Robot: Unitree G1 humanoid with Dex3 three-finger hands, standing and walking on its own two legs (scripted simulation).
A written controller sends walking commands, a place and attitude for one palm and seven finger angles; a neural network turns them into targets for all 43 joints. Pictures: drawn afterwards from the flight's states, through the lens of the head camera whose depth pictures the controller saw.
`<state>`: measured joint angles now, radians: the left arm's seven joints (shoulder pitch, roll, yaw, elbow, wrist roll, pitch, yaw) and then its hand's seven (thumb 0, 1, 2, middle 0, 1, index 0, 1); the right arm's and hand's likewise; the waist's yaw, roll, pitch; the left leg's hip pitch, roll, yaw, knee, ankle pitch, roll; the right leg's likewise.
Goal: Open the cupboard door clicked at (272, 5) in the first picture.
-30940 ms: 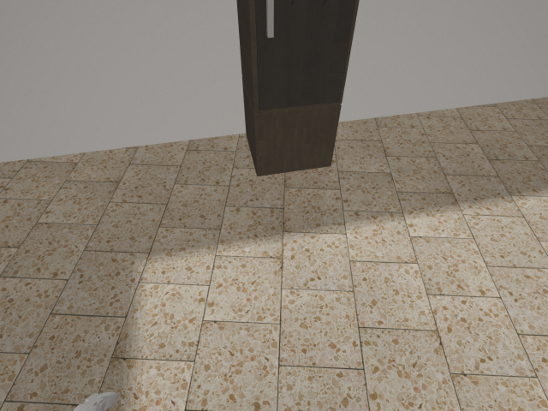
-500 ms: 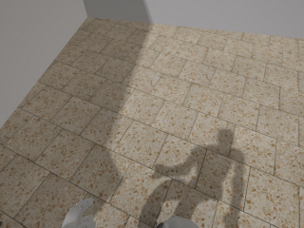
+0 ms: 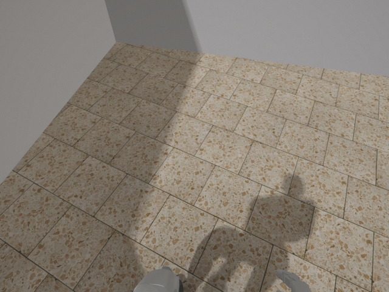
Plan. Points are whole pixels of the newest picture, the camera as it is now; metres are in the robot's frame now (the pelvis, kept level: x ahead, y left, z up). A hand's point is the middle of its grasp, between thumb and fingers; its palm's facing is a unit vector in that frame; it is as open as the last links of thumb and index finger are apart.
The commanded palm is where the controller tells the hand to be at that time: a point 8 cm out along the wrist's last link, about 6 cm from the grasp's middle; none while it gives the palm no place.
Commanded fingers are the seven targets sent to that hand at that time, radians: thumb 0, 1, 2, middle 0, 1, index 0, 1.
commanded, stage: walk to a spot facing it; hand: left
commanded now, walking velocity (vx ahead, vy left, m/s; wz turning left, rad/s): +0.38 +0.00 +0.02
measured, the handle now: out of the picture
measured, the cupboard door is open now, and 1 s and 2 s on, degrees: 42 42 42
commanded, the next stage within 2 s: turn to face it in 0.36 s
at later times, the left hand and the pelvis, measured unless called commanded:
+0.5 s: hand (156, 183) +0.41 +0.17 -0.16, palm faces -0.12 -0.97 -0.21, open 7.3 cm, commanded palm none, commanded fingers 0.00 0.90 0.90 -0.20 -0.30 -0.20 -0.30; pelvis +0.26 -0.01 +0.00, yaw -4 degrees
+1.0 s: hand (152, 177) +0.44 +0.20 -0.19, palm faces +0.22 -0.96 -0.17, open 7.2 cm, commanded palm none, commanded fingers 0.00 0.90 0.90 -0.20 -0.30 -0.20 -0.30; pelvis +0.40 +0.00 -0.01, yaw +12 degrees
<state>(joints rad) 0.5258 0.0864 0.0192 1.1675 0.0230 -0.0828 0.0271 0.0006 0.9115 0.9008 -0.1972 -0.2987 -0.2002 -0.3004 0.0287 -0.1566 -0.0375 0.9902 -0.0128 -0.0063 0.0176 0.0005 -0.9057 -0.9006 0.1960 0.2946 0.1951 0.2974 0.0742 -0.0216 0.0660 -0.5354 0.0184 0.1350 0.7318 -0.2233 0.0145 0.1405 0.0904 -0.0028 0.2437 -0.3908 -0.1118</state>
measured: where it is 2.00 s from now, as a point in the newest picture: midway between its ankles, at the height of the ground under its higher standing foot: (217, 235)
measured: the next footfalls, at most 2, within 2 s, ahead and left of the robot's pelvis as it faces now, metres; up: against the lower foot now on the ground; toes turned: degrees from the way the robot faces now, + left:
left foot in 0.06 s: +0.15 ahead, +0.08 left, +0.00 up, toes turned +7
right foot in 0.54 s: +0.41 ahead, -0.12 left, +0.00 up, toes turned -9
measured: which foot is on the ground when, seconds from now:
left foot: up 0.00-0.04, down 0.06-0.56, up 0.58-0.98, down 1.00-1.00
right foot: down 0.00-0.06, up 0.08-0.52, down 0.54-1.00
